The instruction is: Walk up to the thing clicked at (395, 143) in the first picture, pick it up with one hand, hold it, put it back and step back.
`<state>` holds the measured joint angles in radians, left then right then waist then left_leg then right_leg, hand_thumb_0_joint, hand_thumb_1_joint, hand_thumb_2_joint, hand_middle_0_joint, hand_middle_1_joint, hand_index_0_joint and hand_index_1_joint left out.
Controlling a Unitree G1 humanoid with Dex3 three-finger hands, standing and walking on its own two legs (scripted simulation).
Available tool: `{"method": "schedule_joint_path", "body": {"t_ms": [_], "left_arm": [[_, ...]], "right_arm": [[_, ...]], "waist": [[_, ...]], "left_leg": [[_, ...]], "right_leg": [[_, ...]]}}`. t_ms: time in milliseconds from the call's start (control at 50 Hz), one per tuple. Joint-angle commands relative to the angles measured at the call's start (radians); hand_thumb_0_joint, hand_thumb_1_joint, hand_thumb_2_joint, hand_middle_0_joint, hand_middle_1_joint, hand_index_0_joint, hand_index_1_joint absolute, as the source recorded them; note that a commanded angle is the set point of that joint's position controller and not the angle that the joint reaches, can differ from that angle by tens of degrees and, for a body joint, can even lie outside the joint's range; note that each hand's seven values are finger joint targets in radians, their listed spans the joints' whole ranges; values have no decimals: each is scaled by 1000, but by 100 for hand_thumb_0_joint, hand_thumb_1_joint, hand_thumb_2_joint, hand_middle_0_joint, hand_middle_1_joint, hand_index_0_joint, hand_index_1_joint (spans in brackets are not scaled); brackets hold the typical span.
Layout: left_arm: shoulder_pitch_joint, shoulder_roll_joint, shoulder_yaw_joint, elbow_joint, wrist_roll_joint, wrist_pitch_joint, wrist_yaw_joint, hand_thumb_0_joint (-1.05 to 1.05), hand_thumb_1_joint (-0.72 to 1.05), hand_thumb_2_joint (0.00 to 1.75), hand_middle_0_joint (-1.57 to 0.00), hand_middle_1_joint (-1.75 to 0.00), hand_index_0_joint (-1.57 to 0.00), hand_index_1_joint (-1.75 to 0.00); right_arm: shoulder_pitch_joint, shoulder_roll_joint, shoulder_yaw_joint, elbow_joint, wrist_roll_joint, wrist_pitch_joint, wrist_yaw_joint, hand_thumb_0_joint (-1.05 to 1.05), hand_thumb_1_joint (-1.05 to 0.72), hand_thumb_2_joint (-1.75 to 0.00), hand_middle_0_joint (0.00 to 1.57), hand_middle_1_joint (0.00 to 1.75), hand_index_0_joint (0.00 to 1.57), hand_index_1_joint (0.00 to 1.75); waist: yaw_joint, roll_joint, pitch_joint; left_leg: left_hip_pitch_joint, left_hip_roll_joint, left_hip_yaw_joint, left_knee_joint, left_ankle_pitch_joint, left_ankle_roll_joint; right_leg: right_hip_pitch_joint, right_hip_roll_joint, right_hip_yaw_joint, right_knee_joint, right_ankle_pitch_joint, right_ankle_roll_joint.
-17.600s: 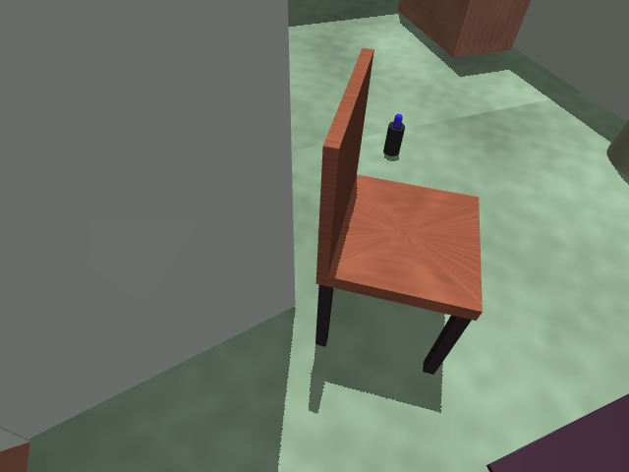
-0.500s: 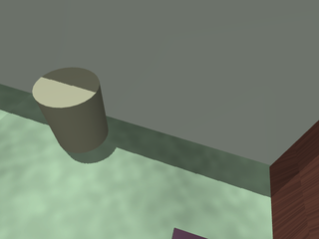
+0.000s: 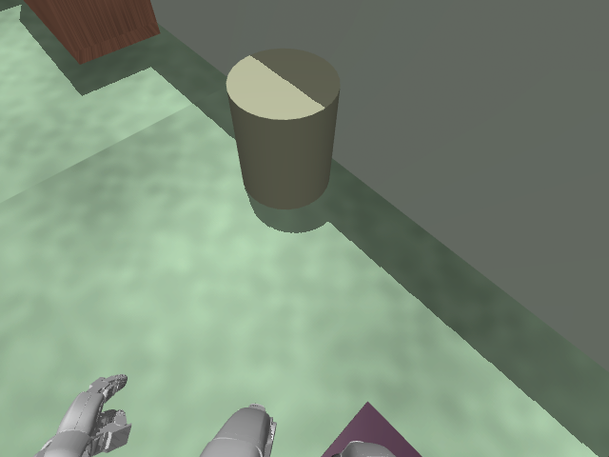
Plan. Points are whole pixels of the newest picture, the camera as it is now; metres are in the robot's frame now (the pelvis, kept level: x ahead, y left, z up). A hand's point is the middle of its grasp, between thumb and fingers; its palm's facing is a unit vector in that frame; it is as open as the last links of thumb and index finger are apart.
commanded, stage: walk up
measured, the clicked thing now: out of the picture +0.71 +1.32 -0.67
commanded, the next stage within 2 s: none
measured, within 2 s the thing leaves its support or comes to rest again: neither
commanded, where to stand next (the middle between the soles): +0.08 +0.01 m, yaw +54 degrees
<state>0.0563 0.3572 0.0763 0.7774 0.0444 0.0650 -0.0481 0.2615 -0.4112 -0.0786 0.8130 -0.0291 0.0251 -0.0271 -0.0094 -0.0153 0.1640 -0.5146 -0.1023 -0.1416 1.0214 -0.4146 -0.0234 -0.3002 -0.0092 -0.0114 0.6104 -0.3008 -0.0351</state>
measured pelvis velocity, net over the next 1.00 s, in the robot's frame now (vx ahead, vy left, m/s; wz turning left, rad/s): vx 0.02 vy -0.01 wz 0.76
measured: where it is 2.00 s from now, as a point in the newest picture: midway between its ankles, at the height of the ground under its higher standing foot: outside the picture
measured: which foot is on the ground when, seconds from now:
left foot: up 0.00-0.26, down 0.28-0.62, up 0.64-0.92, down 0.94-1.00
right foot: down 0.00-0.28, up 0.30-0.60, down 0.62-0.96, up 0.98-1.00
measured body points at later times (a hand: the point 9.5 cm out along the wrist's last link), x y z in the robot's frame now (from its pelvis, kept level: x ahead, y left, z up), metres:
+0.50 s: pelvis +0.01 -0.01 +0.00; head +0.03 +0.04 +0.44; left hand -0.07 +0.33 -0.13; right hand +0.23 -0.26 -0.08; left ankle -0.04 +0.10 -0.73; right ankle +0.09 -0.14 -0.69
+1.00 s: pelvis +0.02 -0.01 -0.03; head +0.06 +0.05 +0.42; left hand -0.16 +0.29 -0.13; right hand +0.34 -0.15 -0.12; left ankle -0.01 +0.12 -0.73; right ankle +0.11 -0.13 -0.71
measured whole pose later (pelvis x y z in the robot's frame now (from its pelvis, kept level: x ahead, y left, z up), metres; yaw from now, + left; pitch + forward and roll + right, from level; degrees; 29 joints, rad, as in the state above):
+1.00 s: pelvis +0.02 -0.01 -0.03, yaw +44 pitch -2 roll +1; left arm 0.26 0.46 0.06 0.74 0.00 0.02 -0.01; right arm 0.20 -0.42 -0.07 0.74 -0.02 -0.01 0.01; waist 0.05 -0.04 0.19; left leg -0.42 -0.05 -0.01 0.76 -0.14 0.03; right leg -0.36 -0.17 -0.08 0.95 -0.49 0.02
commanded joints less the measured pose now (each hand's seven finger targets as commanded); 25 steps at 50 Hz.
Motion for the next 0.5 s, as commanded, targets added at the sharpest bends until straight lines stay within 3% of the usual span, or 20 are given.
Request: {"method": "schedule_joint_path", "body": {"t_ms": [0, 40, 80, 140, 160, 200, 220, 240, 260, 280, 300, 320, 340, 380, 400, 420, 440, 480], "left_arm": [[-10, 206, 72, -117, 7, -49, 12, 0, 90, 90, -20, -30, -20, -30], [61, 233, 83, -121, 7, -51, 5, 0, 90, 90, -20, -30, -20, -30], [89, 264, 90, -138, 6, -53, -3, 0, 90, 90, -20, -30, -20, -30], [85, 285, 90, -154, 1, -52, -12, 0, 90, 90, -20, -30, -20, -30], [120, 296, 78, -144, -12, -45, -15, 0, 90, 90, -20, -30, -20, -30], [109, 293, 72, -151, -14, -40, -20, 0, 90, 90, -20, -30, -20, -30], [113, 285, 62, -152, -18, -36, -20, 0, 90, 90, -20, -30, -20, -30], [132, 243, 46, -152, -20, -32, -18, 0, 90, 90, -20, -30, -20, -30], [186, 186, 30, -153, -30, -29, -16, 0, 90, 90, -20, -30, -20, -30], [114, 221, 37, -190, -25, -27, -7, 0, 90, 90, -20, -30, -20, -30], [61, 276, 46, -193, -14, -35, -1, 0, 90, 90, -20, -30, -20, -30], [105, 276, 51, -171, -16, -40, -2, 0, 90, 90, -20, -30, -20, -30], [164, 257, 49, -145, -26, -44, 0, 0, 90, 90, -20, -30, -20, -30], [191, 263, 52, -128, -25, -47, 3, 0, 90, 90, -20, -30, -20, -30], [178, 251, 52, -132, -24, -49, 3, 0, 90, 90, -20, -30, -20, -30], [182, 237, 50, -138, -25, -50, 6, 0, 90, 90, -20, -30, -20, -30], [201, 242, 50, -138, -26, -50, 10, 0, 90, 90, -20, -30, -20, -30], [228, 248, 55, -133, -35, -45, 15, 0, 90, 90, -20, -30, -20, -30]], "right_arm": [[113, -151, -38, -80, 2, -19, 23, 0, -90, -90, 20, 30, 20, 30], [55, -150, -38, -110, 1, -19, 32, 0, -90, -90, 20, 30, 20, 30], [17, -157, -42, -133, -1, -22, 36, 0, -90, -90, 20, 30, 20, 30], [22, -153, -47, -147, -1, -32, 35, 0, -90, -90, 20, 30, 20, 30], [21, -171, -58, -130, -13, -39, 32, 0, -90, -90, 20, 30, 20, 30], [81, -156, -58, -117, -4, -47, 26, 0, -90, -90, 20, 30, 20, 30], [116, -159, -62, -109, -2, -54, 23, 0, -90, -90, 20, 30, 20, 30], [172, -189, -74, -97, -6, -66, 14, 0, -90, -90, 20, 30, 20, 30], [139, -276, -94, -126, -18, -74, 4, 0, -90, -90, 20, 30, 20, 30], [127, -385, -112, -154, -12, -74, 1, 0, -90, -90, 20, 30, 20, 30], [97, -367, -113, -162, -2, -76, -4, 0, -90, -90, 20, 30, 20, 30], [63, -296, -90, -169, 17, -73, -10, 0, -90, -90, 20, 30, 20, 30], [41, -267, -70, -173, 16, -72, -17, 0, -90, -90, 20, 30, 20, 30], [55, -250, -65, -182, 19, -79, -20, 0, -90, -90, 20, 30, 20, 30], [58, -244, -61, -182, 16, -77, -17, 0, -90, -90, 20, 30, 20, 30], [58, -240, -58, -190, 12, -76, -16, 0, -90, -90, 20, 30, 20, 30], [56, -256, -63, -205, 8, -71, -14, 0, -90, -90, 20, 30, 20, 30], [23, -271, -68, -228, -6, -58, -3, 0, -90, -90, 20, 30, 20, 30]], "waist": [[23, -154, -160], [69, -175, -146], [85, -176, -139], [66, -182, -156], [68, -130, -159], [32, -130, -197], [10, -112, -209], [-15, -36, -237], [-2, 185, -215], [-29, 250, -185], [-32, 167, -129], [-5, 77, -125], [18, 102, -155], [15, 158, -163], [11, 157, -163], [12, 165, -160], [16, 182, -165], [22, 206, -130]], "left_leg": [[-51, 82, 89, 35, 22, 15], [-75, 92, 120, -75, 12, 7], [-30, 99, 139, -168, 14, 5], [92, 90, 188, -267, 41, 26], [147, 83, 193, -280, 2, 16], [246, 64, 230, -401, 66, 35], [360, 47, 232, -488, 114, 49], [509, 76, 124, -584, 83, 83], [599, 251, -227, -701, 26, 166], [469, 454, -560, -717, 36, 329], [357, 490, -600, -728, 59, 366], [394, 403, -397, -668, 211, 312], [436, 344, -289, -614, 307, 271], [371, 285, -219, -552, 482, 229], [334, 264, -203, -533, 591, 227], [328, 255, -195, -517, 636, 227], [276, 247, -205, -526, 582, 231], [120, 234, -232, -590, 297, 225]], "right_leg": [[194, -231, 147, -219, 214, -171], [254, -251, 142, -241, 130, -182], [245, -292, 155, -256, 101, -188], [169, -334, 114, -242, 154, -173], [119, -329, 75, -185, 158, -156], [83, -339, 15, -111, 154, -133], [4, -334, -19, -34, 107, -101], [-116, -298, -64, 135, 54, -47], [-344, -160, -129, 334, -185, 27], [-420, -58, -34, 421, -309, 48], [-370, -107, 69, 491, -279, 34], [-358, -109, 60, 484, -243, 34], [-360, -109, 59, 454, -214, 32], [-264, -91, 32, 390, -182, 24], [-224, -74, 13, 372, -196, 29], [-211, -62, 3, 351, -192, 28], [-173, -58, -5, 337, -179, 26], [-79, -32, -29, 273, -155, 20]]}}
